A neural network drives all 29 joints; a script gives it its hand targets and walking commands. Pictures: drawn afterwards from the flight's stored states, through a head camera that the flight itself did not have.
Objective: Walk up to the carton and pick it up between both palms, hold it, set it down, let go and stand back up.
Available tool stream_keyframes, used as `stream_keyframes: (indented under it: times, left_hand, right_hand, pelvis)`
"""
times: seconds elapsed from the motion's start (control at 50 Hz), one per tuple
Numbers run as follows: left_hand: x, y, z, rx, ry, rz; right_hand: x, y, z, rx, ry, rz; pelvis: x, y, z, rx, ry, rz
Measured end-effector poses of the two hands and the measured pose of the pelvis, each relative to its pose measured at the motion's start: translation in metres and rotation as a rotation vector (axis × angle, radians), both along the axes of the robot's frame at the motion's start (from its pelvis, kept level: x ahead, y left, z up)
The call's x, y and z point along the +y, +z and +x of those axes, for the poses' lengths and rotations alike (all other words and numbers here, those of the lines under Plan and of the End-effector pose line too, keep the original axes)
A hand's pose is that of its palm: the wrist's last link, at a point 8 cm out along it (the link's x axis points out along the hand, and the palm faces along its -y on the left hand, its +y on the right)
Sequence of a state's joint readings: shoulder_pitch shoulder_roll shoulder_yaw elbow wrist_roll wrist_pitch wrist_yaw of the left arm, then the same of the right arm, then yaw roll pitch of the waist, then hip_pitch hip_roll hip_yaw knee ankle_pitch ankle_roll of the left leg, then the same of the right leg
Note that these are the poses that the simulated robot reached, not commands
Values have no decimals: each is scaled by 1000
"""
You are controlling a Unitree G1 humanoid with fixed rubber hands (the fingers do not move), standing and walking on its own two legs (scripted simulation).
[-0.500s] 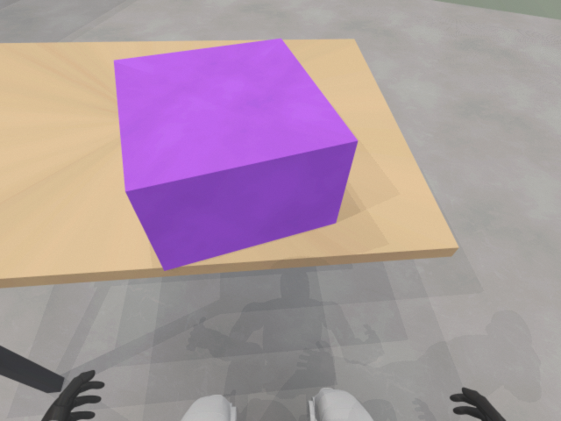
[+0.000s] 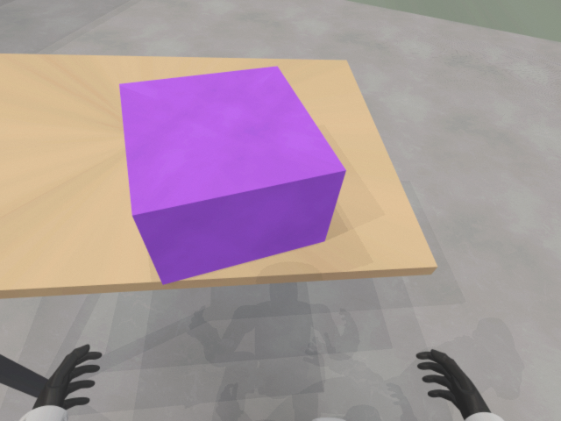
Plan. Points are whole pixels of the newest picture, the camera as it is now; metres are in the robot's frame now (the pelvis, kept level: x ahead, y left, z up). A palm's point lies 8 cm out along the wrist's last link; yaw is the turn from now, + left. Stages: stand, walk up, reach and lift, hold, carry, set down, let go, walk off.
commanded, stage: reach and lift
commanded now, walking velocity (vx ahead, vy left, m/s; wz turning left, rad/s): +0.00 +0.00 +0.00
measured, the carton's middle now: (225, 165) +0.46 +0.09 +0.09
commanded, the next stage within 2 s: none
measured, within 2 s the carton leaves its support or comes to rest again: neither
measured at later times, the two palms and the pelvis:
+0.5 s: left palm (63, 380) +0.16 +0.25 +0.03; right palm (464, 369) +0.18 -0.25 +0.00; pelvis +0.00 +0.00 +0.01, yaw +0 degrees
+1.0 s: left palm (67, 339) +0.18 +0.23 +0.10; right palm (474, 334) +0.20 -0.24 +0.06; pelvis +0.00 +0.00 +0.01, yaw +0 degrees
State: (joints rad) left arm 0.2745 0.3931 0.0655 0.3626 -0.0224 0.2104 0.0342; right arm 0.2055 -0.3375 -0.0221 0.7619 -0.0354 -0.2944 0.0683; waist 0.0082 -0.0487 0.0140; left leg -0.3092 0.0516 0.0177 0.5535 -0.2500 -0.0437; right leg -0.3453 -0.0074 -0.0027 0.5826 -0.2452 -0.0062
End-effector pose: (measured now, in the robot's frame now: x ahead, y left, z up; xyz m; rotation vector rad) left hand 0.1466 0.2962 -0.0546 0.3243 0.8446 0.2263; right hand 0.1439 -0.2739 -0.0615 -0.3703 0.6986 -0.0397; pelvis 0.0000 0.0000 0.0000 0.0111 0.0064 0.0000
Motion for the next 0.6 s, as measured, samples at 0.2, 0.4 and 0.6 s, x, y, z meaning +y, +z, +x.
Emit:
stream_keyframes:
  times: [0.2, 0.4, 0.6]
  left_hand:
    - [-5, 27, -1, -133, -10, -16]
    - [-28, 70, 14, -269, -4, -45]
    - [-52, 93, 17, -315, 3, -102]
  right_hand:
    - [20, 22, 10, -49, 7, 84]
    - [27, 43, 26, -136, 10, 180]
    - [27, 78, 43, -218, 2, 231]
  pelvis:
    - [13, 7, -2, -15, 0, -20]
    - [6, 8, -2, -18, 1, -12]
    - [-5, 11, -1, -12, 2, 1]
